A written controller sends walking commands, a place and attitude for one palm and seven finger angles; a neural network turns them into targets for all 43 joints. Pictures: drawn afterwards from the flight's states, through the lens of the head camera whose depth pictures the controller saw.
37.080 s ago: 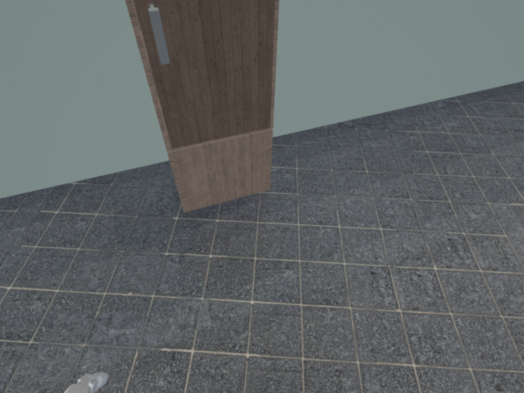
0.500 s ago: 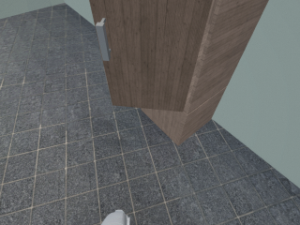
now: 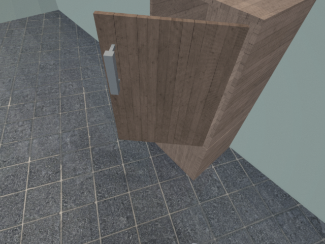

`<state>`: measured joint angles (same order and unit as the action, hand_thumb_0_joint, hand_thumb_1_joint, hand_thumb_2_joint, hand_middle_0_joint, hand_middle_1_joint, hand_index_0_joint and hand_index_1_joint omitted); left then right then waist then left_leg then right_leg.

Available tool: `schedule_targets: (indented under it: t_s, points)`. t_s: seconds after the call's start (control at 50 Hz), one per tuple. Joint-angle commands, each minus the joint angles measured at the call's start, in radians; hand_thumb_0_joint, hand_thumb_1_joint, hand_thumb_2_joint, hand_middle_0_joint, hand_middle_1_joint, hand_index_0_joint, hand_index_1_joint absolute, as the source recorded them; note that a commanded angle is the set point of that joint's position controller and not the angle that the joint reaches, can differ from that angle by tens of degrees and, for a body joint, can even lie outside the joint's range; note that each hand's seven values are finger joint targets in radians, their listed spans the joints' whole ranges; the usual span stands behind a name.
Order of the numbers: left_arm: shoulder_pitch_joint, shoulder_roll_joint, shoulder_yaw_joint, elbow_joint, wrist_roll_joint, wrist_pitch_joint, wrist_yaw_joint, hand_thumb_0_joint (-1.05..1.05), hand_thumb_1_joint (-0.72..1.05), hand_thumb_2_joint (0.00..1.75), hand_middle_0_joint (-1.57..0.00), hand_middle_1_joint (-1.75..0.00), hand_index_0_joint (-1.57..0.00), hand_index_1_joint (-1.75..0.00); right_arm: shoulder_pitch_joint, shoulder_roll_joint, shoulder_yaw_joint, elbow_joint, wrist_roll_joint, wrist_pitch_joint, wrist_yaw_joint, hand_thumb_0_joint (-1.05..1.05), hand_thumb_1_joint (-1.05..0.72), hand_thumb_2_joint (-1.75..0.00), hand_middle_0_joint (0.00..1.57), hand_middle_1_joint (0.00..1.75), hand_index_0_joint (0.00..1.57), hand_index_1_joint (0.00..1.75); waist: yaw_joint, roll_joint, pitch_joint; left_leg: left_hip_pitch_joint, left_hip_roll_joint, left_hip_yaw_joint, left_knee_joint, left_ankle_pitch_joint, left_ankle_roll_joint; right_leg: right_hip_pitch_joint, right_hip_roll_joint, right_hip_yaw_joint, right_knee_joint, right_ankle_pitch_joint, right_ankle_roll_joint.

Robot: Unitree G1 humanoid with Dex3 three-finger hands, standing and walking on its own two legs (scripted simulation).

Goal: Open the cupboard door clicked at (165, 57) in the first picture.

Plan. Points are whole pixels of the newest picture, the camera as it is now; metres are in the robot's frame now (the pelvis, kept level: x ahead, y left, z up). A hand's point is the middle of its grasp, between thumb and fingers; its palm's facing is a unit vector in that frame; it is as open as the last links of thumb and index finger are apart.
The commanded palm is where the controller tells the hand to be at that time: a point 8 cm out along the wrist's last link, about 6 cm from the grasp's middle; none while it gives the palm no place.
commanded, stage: come to a stop and stand still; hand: left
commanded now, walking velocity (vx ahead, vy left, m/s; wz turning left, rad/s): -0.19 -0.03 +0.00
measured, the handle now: (114, 70) +0.59 +0.19 +0.09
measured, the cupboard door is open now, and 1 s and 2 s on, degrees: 44 44 44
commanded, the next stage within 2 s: look again from close up in 0.92 s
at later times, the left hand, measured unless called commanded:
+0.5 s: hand out of the picture +0.03 +0.16 -0.18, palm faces +0.04 -0.97 -0.22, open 7.3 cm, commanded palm none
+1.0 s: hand out of the picture +0.01 +0.17 -0.18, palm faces +0.00 -0.99 -0.16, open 7.4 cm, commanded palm none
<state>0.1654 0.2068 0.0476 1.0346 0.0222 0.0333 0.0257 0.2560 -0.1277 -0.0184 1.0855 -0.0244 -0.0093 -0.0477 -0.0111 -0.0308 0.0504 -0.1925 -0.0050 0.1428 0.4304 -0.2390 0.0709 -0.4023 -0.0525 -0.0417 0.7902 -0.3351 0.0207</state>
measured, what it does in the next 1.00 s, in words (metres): steps on the spot: right foot, then left foot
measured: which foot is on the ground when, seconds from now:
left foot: down 0.00-0.16, up 0.18-0.48, down 0.50-1.00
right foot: up 0.00-0.12, down 0.14-1.00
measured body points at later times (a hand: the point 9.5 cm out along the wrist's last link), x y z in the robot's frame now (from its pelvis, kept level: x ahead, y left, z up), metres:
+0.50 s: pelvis -0.01 -0.02 -0.01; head +0.03 -0.02 +0.44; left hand +0.03 +0.22 -0.16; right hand +0.06 -0.27 -0.15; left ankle -0.02 +0.10 -0.74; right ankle -0.01 -0.14 -0.74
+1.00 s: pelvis +0.01 +0.00 +0.00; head +0.02 +0.01 +0.45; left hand +0.01 +0.22 -0.17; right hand +0.01 -0.23 -0.15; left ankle -0.02 +0.09 -0.74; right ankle -0.01 -0.14 -0.74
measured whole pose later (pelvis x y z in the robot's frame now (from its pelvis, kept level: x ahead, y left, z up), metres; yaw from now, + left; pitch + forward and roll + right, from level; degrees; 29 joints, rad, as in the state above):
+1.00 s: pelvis +0.01 +0.00 +0.00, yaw -2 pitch +0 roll +0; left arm 0.26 0.16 0.00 1.14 0.01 0.00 0.03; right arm 0.26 -0.15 -0.01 1.12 -0.01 -0.01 -0.04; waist 0.01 -0.03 0.03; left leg -0.13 -0.01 0.07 0.39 -0.26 0.03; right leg -0.16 -0.05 -0.04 0.40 -0.24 0.03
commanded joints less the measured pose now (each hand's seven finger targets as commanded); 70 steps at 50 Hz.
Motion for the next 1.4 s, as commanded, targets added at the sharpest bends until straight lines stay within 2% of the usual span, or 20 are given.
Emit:
schedule_targets:
  t_s: [0.0,0.08,0.1,0.14,0.16,0.22,0.36,0.44,0.5,0.52,0.6,0.66,0.84,0.98,1.0,1.02,1.06,1.1,1.2,1.38]
  points:
    - [0.056,0.041,0.01,-0.053,-0.001,0.007,-0.002,0.0,0.9,0.9,-0.2,-0.3,-0.2,-0.3,0.069,-0.188,-0.046,-0.034,-0.003,0.007,-0.011,0.0,-0.9,-0.9,0.2,0.3,0.2,0.3,-0.004,0.184,-0.02,0.041,0.33,-0.219,-0.048,0.74,0.092,0.041,0.005,0.0,-0.061,-0.066,-0.018]
    - [0.107,0.059,0.018,-0.056,-0.007,-0.009,0.003,0.0,0.9,0.9,-0.2,-0.3,-0.2,-0.3,0.067,-0.2,-0.061,-0.037,0.007,0.019,-0.004,0.0,-0.9,-0.9,0.2,0.3,0.2,0.3,0.021,0.149,-0.109,0.063,0.264,-0.192,0.058,0.639,0.025,0.191,0.003,0.001,-0.324,0.219,-0.03]
    - [0.125,0.093,0.023,-0.053,-0.002,-0.021,0.008,0.0,0.9,0.9,-0.2,-0.3,-0.2,-0.3,0.074,-0.169,-0.059,-0.045,0.013,0.021,0.0,0.0,-0.9,-0.9,0.2,0.3,0.2,0.3,0.019,0.039,-0.119,-0.011,0.199,-0.148,0.125,0.476,-0.022,0.277,-0.067,0.083,-0.357,0.527,-0.054]
    - [0.13,0.161,0.025,-0.044,-0.003,-0.036,0.014,0.0,0.9,0.9,-0.2,-0.3,-0.2,-0.3,0.063,-0.105,-0.049,-0.066,0.023,0.037,0.013,0.0,-0.9,-0.9,0.2,0.3,0.2,0.3,0.021,-0.176,-0.13,-0.177,0.014,-0.054,0.378,-0.291,-0.107,0.329,-0.34,0.243,-0.377,1.008,-0.224]
    - [0.112,0.154,0.022,-0.05,-0.002,-0.038,0.019,0.0,0.9,0.9,-0.2,-0.3,-0.2,-0.3,0.037,-0.099,-0.053,-0.07,0.024,0.051,0.013,0.0,-0.9,-0.9,0.2,0.3,0.2,0.3,0.028,-0.157,-0.129,-0.187,0.014,-0.12,0.514,-0.373,-0.104,0.304,-0.345,0.237,-0.399,0.962,-0.259]
    - [0.056,0.125,0.021,-0.059,-0.006,-0.035,0.028,0.0,0.9,0.9,-0.2,-0.3,-0.2,-0.3,-0.003,-0.101,-0.049,-0.066,0.019,0.064,0.017,0.0,-0.9,-0.9,0.2,0.3,0.2,0.3,0.015,-0.129,-0.084,-0.268,0.019,-0.157,0.611,-0.308,-0.117,0.326,-0.264,0.176,-0.392,0.946,-0.225]
    - [0.094,0.159,0.038,-0.044,0.001,-0.043,0.021,0.0,0.9,0.9,-0.2,-0.3,-0.2,-0.3,-0.048,-0.103,-0.04,-0.083,0.019,0.047,0.032,0.0,-0.9,-0.9,0.2,0.3,0.2,0.3,0.047,-0.116,-0.106,-0.188,0.001,-0.109,0.289,-0.224,-0.136,0.393,-0.245,0.18,-0.384,0.814,-0.199]
    - [0.045,0.147,0.031,-0.041,-0.007,-0.039,0.014,0.0,0.9,0.9,-0.2,-0.3,-0.2,-0.3,0.033,-0.11,-0.036,-0.06,0.016,0.03,0.031,0.0,-0.9,-0.9,0.2,0.3,0.2,0.3,-0.004,-0.11,-0.101,0.056,0.002,-0.093,-0.026,0.038,-0.116,0.227,-0.183,0.148,-0.347,0.506,-0.118]
    - [0.068,0.052,0.006,-0.044,-0.013,-0.024,0.004,0.0,0.9,0.9,-0.2,-0.3,-0.2,-0.3,-0.015,-0.22,-0.047,-0.083,0.004,0.017,0.022,0.0,-0.9,-0.9,0.2,0.3,0.2,0.3,0.025,0.192,-0.1,0.037,0.26,-0.321,-0.097,0.221,0.015,0.16,-0.032,0.01,-0.27,0.008,-0.01]
    - [0.073,0.039,0.004,-0.037,-0.008,-0.02,0.005,0.0,0.9,0.9,-0.2,-0.3,-0.2,-0.3,-0.053,-0.225,-0.042,-0.093,-0.002,0.024,0.022,0.0,-0.9,-0.9,0.2,0.3,0.2,0.3,0.035,0.15,-0.053,-0.073,0.256,-0.298,-0.124,0.071,0.026,0.209,-0.023,0.01,-0.292,-0.03,-0.009]
    - [0.077,0.061,-0.006,0.004,0.0,-0.015,-0.008,0.0,0.9,0.9,-0.2,-0.3,-0.2,-0.3,-0.071,-0.191,-0.025,-0.086,0.005,0.018,0.018,0.0,-0.9,-0.9,0.2,0.3,0.2,0.3,0.032,0.171,0.048,-0.098,0.153,-0.252,-0.184,-0.059,-0.028,0.207,-0.028,0.031,-0.368,0.086,-0.026]
    - [0.099,0.064,-0.016,0.029,-0.002,-0.026,-0.009,0.0,0.9,0.9,-0.2,-0.3,-0.2,-0.3,-0.046,-0.184,-0.021,-0.075,0.009,0.011,0.02,0.0,-0.9,-0.9,0.2,0.3,0.2,0.3,0.025,0.074,0.018,-0.056,0.125,-0.227,-0.167,-0.071,-0.042,0.212,-0.045,0.053,-0.418,0.126,-0.028]
    - [0.132,0.051,-0.025,0.067,-0.009,-0.048,0.001,0.0,0.9,0.9,-0.2,-0.3,-0.2,-0.3,0.03,-0.148,-0.007,-0.015,0.015,-0.015,0.012,0.0,-0.9,-0.9,0.2,0.3,0.2,0.3,0.011,0.02,-0.055,0.068,0.114,-0.181,-0.1,0.232,-0.051,0.236,-0.066,0.068,-0.435,0.258,-0.033]
    - [0.15,0.041,-0.029,0.086,-0.013,-0.045,0.006,0.0,0.9,0.9,-0.2,-0.3,-0.2,-0.3,0.065,-0.13,0.002,0.024,0.013,-0.013,0.007,0.0,-0.9,-0.9,0.2,0.3,0.2,0.3,0.014,0.047,-0.003,0.043,0.109,-0.176,-0.112,0.221,-0.054,0.244,-0.063,0.064,-0.439,0.245,-0.037]
    - [0.108,0.238,-0.037,-0.02,0.003,-0.064,0.011,0.0,0.9,0.9,-0.2,-0.3,-0.2,-0.3,0.014,-0.283,-0.009,-0.096,0.01,-0.025,0.021,0.0,-0.9,-0.9,0.2,0.3,0.2,0.3,-0.01,0.07,0.105,-0.051,0.069,-0.203,-0.123,0.259,-0.067,0.2,-0.024,0.026,-0.369,0.204,-0.047]
    - [0.147,0.162,-0.007,-0.04,0.002,-0.069,0.018,0.0,0.9,0.9,-0.2,-0.3,-0.2,-0.3,0.005,-0.273,-0.04,-0.114,0.001,-0.055,0.015,0.0,-0.9,-0.9,0.2,0.3,0.2,0.3,0.024,0.046,-0.027,-0.037,0.114,-0.221,-0.03,0.306,-0.042,0.231,-0.047,0.055,-0.31,0.203,-0.05]
    - [0.148,0.158,-0.008,-0.04,-0.002,-0.076,0.015,0.0,0.9,0.9,-0.2,-0.3,-0.2,-0.3,0.027,-0.263,-0.047,-0.102,0.007,-0.066,0.001,0.0,-0.9,-0.9,0.2,0.3,0.2,0.3,0.018,0.08,-0.162,0.047,0.118,-0.221,0.012,0.465,-0.019,0.267,-0.051,0.048,-0.281,0.325,-0.072]
    - [0.153,0.164,-0.002,-0.059,-0.003,-0.076,0.015,0.0,0.9,0.9,-0.2,-0.3,-0.2,-0.3,0.024,-0.254,-0.048,-0.116,0.009,-0.061,0.002,0.0,-0.9,-0.9,0.2,0.3,0.2,0.3,0.018,0.059,-0.184,0.049,0.109,-0.205,0.064,0.498,-0.014,0.285,-0.056,0.048,-0.28,0.417,-0.078]
    - [0.115,0.192,0.01,-0.095,-0.006,-0.069,0.015,0.0,0.9,0.9,-0.2,-0.3,-0.2,-0.3,-0.011,-0.262,-0.053,-0.135,0.008,-0.038,0.008,0.0,-0.9,-0.9,0.2,0.3,0.2,0.3,0.014,0.02,-0.13,-0.01,0.097,-0.177,0.074,0.391,-0.017,0.291,-0.075,0.056,-0.28,0.506,-0.085]
    - [-0.012,0.267,0.0,-0.113,-0.005,-0.064,-0.003,0.0,0.9,0.9,-0.2,-0.3,-0.2,-0.3,-0.128,-0.335,-0.042,-0.141,0.005,-0.022,0.033,0.0,-0.9,-0.9,0.2,0.3,0.2,0.3,0.007,0.017,-0.016,-0.036,0.105,-0.202,-0.056,0.106,-0.029,0.208,-0.076,0.098,-0.411,0.187,-0.059]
